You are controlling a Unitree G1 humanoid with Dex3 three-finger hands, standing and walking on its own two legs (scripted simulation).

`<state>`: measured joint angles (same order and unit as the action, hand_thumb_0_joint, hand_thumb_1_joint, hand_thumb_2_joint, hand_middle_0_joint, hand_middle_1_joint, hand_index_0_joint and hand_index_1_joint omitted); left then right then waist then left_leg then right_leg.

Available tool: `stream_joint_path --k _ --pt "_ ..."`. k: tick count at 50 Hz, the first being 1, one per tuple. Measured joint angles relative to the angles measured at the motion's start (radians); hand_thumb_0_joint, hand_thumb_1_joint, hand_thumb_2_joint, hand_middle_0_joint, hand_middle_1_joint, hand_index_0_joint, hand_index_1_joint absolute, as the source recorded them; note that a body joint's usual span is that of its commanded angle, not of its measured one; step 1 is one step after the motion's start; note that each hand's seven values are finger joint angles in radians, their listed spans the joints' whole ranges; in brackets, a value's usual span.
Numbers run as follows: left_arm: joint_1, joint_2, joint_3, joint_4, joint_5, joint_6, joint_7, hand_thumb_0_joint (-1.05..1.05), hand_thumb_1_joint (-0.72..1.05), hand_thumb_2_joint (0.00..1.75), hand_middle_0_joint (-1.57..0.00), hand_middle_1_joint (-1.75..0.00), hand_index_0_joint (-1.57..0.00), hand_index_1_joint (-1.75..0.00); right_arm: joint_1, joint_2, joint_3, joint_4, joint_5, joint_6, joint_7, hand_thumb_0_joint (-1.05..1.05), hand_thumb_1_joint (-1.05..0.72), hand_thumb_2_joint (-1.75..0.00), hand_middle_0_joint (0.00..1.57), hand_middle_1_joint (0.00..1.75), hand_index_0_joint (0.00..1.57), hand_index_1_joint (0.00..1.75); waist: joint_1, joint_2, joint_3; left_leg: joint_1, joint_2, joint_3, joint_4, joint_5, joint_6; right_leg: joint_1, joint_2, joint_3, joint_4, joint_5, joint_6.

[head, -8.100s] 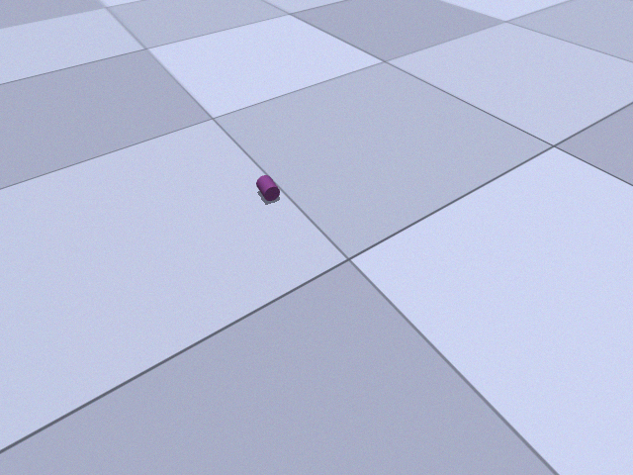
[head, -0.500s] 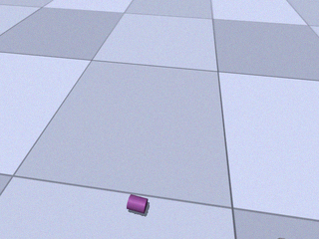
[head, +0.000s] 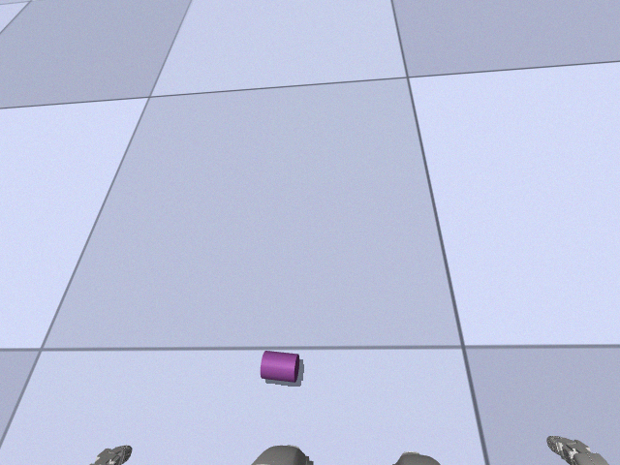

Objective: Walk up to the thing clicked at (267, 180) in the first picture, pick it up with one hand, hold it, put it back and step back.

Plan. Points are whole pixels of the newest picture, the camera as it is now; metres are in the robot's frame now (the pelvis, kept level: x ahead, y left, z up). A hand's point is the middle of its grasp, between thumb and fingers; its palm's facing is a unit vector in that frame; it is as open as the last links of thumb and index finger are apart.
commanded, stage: walk up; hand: left
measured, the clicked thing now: (280, 366) +0.43 +0.21 -0.72
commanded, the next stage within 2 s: none
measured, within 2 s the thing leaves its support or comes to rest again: neither
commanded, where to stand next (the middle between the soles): +0.06 -0.01 m, yaw +0 degrees
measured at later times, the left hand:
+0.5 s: hand out of the picture +0.09 +0.24 -0.14, palm faces +0.00 -0.95 -0.31, open 7.4 cm
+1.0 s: hand out of the picture +0.12 +0.24 -0.14, palm faces +0.00 -0.93 -0.37, open 7.4 cm
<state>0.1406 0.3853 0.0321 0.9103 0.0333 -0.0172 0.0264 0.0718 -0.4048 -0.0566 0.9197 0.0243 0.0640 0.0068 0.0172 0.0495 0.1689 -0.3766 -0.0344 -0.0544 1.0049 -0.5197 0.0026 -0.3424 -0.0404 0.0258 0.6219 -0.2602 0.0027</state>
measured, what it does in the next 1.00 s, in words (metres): steps on the spot: left foot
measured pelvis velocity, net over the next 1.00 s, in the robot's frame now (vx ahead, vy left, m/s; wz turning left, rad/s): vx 0.05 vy -0.03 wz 0.00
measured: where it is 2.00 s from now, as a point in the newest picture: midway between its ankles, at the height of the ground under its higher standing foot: outside the picture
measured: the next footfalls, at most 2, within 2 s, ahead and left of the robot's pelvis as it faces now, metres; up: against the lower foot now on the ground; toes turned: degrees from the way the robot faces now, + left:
left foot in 0.08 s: +0.01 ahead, +0.14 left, +0.00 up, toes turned +0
left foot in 1.30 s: +0.19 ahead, +0.11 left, +0.00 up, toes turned -2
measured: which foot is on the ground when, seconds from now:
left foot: up 0.00-0.06, down 0.08-0.98, up 1.00-1.00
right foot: down 0.00-1.00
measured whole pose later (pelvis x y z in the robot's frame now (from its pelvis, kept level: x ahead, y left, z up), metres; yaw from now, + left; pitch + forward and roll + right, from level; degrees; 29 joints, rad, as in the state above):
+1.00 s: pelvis +0.05 -0.03 +0.00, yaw +0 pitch -4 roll +0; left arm 0.18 0.38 0.07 1.04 0.03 -0.04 -0.04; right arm 0.27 -0.40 -0.05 1.04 -0.01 -0.01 0.01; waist -0.01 0.03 0.07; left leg -0.12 0.07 -0.03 0.67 -0.44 -0.01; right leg -0.21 0.01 -0.05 0.56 -0.28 -0.03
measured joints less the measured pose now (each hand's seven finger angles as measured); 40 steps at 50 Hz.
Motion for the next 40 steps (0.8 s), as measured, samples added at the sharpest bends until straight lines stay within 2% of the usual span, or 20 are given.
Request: stream_joint_path --k 3,4,5,6,7,8,10,12,13,14,17,25,37,40 --pt "-0.011 -0.004 0.001 -0.015 0.009 0.010 -0.010 0.01 0.91 0.90 -0.21 -0.30 -0.21 -0.30 0.057 -0.005 0.006 0.033 -0.011 -0.025 0.001 0.01 -0.91 -0.90 0.20 0.30 0.21 0.30 -0.010 0.006 -0.033 0.094 0.032 0.010 -0.239 0.027 -0.023 -0.016 0.000 -0.021 0.015 -0.009 0.007" --pt "-0.014 -0.003 0.001 -0.022 0.007 0.017 -0.016 0.01 0.91 0.90 -0.21 -0.30 -0.21 -0.30 0.078 -0.002 0.007 0.047 -0.018 -0.035 -0.001 0.01 -0.91 -0.90 0.20 0.30 0.21 0.30 -0.013 -0.001 -0.043 0.138 0.035 0.022 -0.349 0.086 -0.026 -0.022 -0.004 -0.027 0.039 -0.023 0.012" --pt "-0.021 0.006 0.006 -0.023 0.002 0.025 -0.020 0.01 0.91 0.90 -0.21 -0.30 -0.21 -0.30 0.087 0.016 0.007 0.068 -0.026 -0.044 -0.007 0.01 -0.91 -0.90 0.20 0.30 0.21 0.30 -0.008 -0.038 -0.037 0.170 0.015 0.039 -0.395 0.140 -0.018 -0.023 -0.024 -0.012 0.071 -0.040 0.017" --pt "-0.021 0.013 0.011 -0.020 -0.005 0.034 -0.021 0.01 0.91 0.90 -0.21 -0.30 -0.21 -0.30 0.098 0.036 0.012 0.084 -0.038 -0.051 -0.011 0.01 -0.91 -0.90 0.20 0.30 0.21 0.30 0.001 -0.080 -0.036 0.196 -0.006 0.060 -0.414 0.153 -0.011 -0.023 -0.039 0.015 0.096 -0.049 0.006" --pt "-0.015 0.013 0.013 -0.013 -0.011 0.042 -0.022 0.01 0.91 0.90 -0.21 -0.30 -0.21 -0.30 0.116 0.050 0.019 0.093 -0.047 -0.058 -0.011 0.01 -0.91 -0.90 0.20 0.30 0.21 0.30 0.003 -0.100 -0.049 0.209 -0.009 0.067 -0.423 0.154 -0.007 -0.021 -0.031 0.036 0.106 -0.088 -0.002" --pt "-0.009 0.008 0.012 0.001 -0.014 0.050 -0.022 0.01 0.91 0.90 -0.21 -0.30 -0.20 -0.30 0.134 0.057 0.026 0.100 -0.049 -0.064 -0.009 0.01 -0.91 -0.90 0.20 0.30 0.21 0.30 -0.007 -0.102 -0.067 0.212 -0.001 0.058 -0.423 0.151 -0.004 -0.016 -0.012 0.039 0.113 -0.142 -0.006" --pt "-0.009 0.004 0.009 0.030 -0.018 0.056 -0.032 0.01 0.91 0.90 -0.21 -0.30 -0.20 -0.30 0.158 0.065 0.035 0.111 -0.051 -0.073 -0.006 0.01 -0.91 -0.90 0.21 0.30 0.21 0.30 -0.026 -0.100 -0.088 0.222 0.019 0.034 -0.431 0.151 -0.003 0.008 0.011 0.028 0.112 -0.181 -0.013" --pt "-0.006 0.005 0.009 0.044 -0.025 0.048 -0.041 0.01 0.91 0.90 -0.21 -0.30 -0.20 -0.30 0.161 0.067 0.044 0.116 -0.051 -0.080 -0.007 0.01 -0.91 -0.90 0.21 0.30 0.21 0.30 -0.017 -0.113 -0.094 0.234 0.031 0.044 -0.442 0.153 -0.010 0.042 0.010 0.025 0.037 -0.104 -0.023" --pt "-0.004 0.005 0.009 0.051 -0.027 0.042 -0.044 0.01 0.91 0.90 -0.21 -0.30 -0.20 -0.30 0.154 0.064 0.045 0.115 -0.048 -0.084 -0.007 0.01 -0.90 -0.90 0.21 0.30 0.21 0.30 -0.011 -0.118 -0.092 0.235 0.035 0.053 -0.436 0.149 -0.014 0.059 0.006 0.024 -0.011 -0.017 -0.018" --pt "-0.008 -0.002 0.010 0.064 -0.027 0.038 -0.044 0.01 0.91 0.90 -0.21 -0.30 -0.20 -0.30 0.141 0.058 0.043 0.115 -0.043 -0.086 -0.008 0.01 -0.90 -0.90 0.21 0.30 0.21 0.30 -0.012 -0.109 -0.081 0.237 0.047 0.054 -0.426 0.143 -0.019 0.071 0.014 0.022 -0.030 0.018 0.001" --pt "-0.020 -0.022 -0.001 0.099 -0.026 0.037 -0.046 0.01 0.91 0.90 -0.21 -0.30 -0.20 -0.30 0.114 0.045 0.036 0.104 -0.030 -0.084 -0.013 0.01 -0.90 -0.90 0.21 0.30 0.21 0.30 -0.026 -0.084 -0.072 0.242 0.065 0.043 -0.437 0.152 -0.026 0.092 0.029 0.007 -0.067 0.025 0.020" --pt "-0.025 -0.051 -0.014 0.155 -0.023 0.020 -0.055 0.01 0.91 0.90 -0.21 -0.30 -0.21 -0.30 0.069 0.022 0.038 0.125 -0.032 -0.082 -0.009 0.01 -0.91 -0.90 0.21 0.30 0.21 0.30 -0.015 -0.044 -0.110 0.266 0.069 0.037 -0.527 0.198 -0.035 0.110 0.031 -0.001 -0.134 0.050 0.012" --pt "-0.055 -0.037 -0.002 0.202 -0.027 0.014 -0.045 0.01 0.91 0.90 -0.21 -0.30 -0.20 -0.30 0.031 0.040 0.047 0.157 -0.033 -0.083 -0.003 0.01 -0.91 -0.90 0.21 0.30 0.21 0.30 -0.003 -0.030 -0.122 0.303 0.072 0.042 -0.607 0.238 -0.039 0.140 0.032 0.002 -0.202 0.085 0.012" --pt "-0.036 -0.031 0.008 0.187 -0.013 0.013 -0.060 0.01 0.91 0.90 -0.21 -0.30 -0.20 -0.30 0.061 0.039 0.039 0.144 -0.041 -0.091 0.008 0.01 -0.91 -0.90 0.21 0.30 0.21 0.30 -0.004 -0.034 -0.134 0.301 0.070 0.046 -0.575 0.202 -0.011 0.127 0.034 0.005 -0.145 0.013 -0.005"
